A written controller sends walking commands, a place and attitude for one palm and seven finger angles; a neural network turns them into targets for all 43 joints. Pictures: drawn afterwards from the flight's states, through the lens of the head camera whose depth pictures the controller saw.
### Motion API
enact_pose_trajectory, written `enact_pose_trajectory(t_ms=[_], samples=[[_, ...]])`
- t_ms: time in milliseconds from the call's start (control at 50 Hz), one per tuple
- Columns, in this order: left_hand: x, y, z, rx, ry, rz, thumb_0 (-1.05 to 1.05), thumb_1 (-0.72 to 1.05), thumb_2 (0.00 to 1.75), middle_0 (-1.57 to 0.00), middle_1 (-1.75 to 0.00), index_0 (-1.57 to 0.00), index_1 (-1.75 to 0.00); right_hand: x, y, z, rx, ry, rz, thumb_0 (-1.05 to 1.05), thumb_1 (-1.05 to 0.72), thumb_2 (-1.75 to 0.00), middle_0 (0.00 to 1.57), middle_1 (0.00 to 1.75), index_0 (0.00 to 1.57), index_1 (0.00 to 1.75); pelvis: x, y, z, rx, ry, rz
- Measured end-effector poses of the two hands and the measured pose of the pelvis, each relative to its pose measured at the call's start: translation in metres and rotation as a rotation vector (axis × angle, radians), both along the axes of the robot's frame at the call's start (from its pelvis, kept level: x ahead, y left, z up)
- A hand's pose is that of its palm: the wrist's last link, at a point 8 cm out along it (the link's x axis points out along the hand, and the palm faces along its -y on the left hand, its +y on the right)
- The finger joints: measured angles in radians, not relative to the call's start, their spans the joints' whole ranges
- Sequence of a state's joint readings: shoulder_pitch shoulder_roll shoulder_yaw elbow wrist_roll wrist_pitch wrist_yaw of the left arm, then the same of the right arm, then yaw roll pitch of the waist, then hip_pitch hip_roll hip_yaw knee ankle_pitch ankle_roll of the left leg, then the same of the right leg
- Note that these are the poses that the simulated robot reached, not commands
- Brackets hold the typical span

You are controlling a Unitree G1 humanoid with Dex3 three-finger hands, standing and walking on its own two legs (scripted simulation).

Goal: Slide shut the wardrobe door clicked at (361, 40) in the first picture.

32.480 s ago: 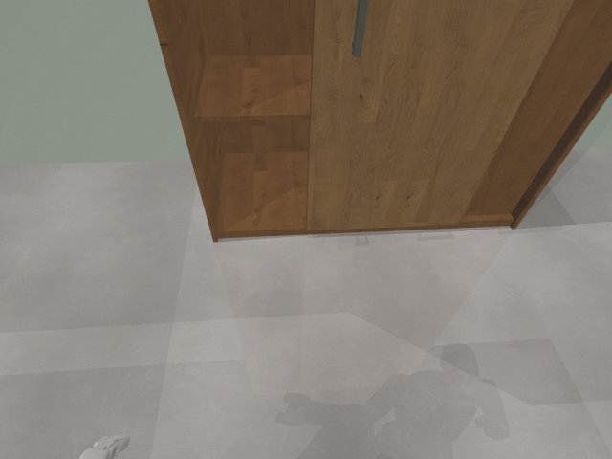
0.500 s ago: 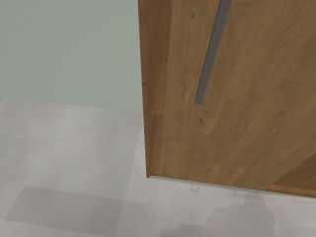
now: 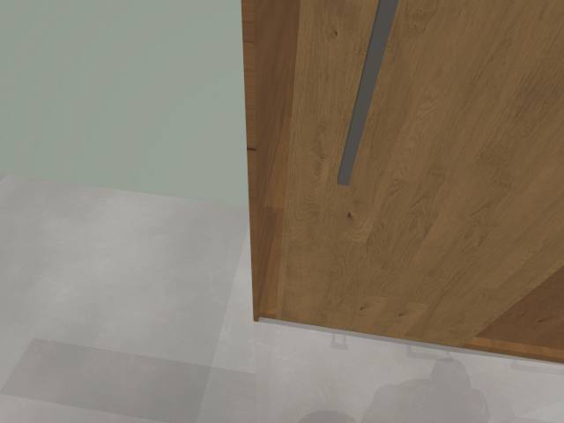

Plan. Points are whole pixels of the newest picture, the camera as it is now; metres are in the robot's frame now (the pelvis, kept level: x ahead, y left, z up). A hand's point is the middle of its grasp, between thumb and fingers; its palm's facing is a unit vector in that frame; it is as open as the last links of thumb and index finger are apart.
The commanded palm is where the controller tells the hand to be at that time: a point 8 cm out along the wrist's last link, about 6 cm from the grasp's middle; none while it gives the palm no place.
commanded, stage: come to a stop and stand still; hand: right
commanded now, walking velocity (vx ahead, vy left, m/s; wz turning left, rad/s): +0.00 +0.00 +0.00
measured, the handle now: (361, 99) +0.54 -0.07 +0.20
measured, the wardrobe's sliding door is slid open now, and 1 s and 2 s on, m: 0.06 0.06 0.06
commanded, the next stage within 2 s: look again from close up in 1.12 s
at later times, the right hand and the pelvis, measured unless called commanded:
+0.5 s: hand out of the picture +0.00 -0.17 -0.17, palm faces +0.01 +0.98 -0.18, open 7.4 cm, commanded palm none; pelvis +0.02 -0.01 +0.00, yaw +1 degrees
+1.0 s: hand out of the picture +0.03 -0.17 -0.17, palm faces +0.02 +0.98 -0.20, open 7.4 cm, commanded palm none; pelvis +0.03 +0.01 +0.00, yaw +1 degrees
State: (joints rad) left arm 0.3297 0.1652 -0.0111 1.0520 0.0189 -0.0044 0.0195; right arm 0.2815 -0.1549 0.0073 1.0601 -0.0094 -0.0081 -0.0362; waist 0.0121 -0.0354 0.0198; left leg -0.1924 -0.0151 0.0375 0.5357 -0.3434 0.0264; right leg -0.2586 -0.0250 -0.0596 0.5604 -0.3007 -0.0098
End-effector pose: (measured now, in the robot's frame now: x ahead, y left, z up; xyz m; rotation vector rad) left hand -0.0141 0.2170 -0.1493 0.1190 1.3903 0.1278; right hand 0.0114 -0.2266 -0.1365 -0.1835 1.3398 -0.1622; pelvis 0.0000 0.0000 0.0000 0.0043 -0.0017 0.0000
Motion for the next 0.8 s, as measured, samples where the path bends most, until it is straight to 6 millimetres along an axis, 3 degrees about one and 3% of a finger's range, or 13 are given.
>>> enact_pose_trajectory(t_ms=[120,360,800], samples=[[0.006,-0.012,-0.001,-0.007,0.003,-0.014,0.01,0.91,0.89,-0.19,-0.3,-0.2,-0.3,-0.007,-0.007,-0.001,0.004,0.019,-0.009,0.0,-0.91,-0.89,0.2,0.3,0.2,0.3,0.003,-0.006,0.001,-0.008,-0.004,0.005],[0.023,-0.006,0.006,0.028,-0.007,-0.012,0.0,0.91,0.89,-0.19,-0.3,-0.2,-0.3,-0.015,-0.002,-0.006,0.036,0.08,-0.016,0.0,-0.91,-0.89,0.2,0.3,0.19,0.3,0.011,-0.009,0.002,-0.013,0.006,0.013],[0.044,0.005,0.006,0.036,-0.015,-0.015,0.0,0.92,0.89,-0.19,-0.3,-0.2,-0.3,0.007,0.005,-0.004,0.027,0.051,-0.018,0.0,-0.91,-0.89,0.2,0.3,0.19,0.3,0.024,-0.001,0.003,-0.017,0.007,0.009]])
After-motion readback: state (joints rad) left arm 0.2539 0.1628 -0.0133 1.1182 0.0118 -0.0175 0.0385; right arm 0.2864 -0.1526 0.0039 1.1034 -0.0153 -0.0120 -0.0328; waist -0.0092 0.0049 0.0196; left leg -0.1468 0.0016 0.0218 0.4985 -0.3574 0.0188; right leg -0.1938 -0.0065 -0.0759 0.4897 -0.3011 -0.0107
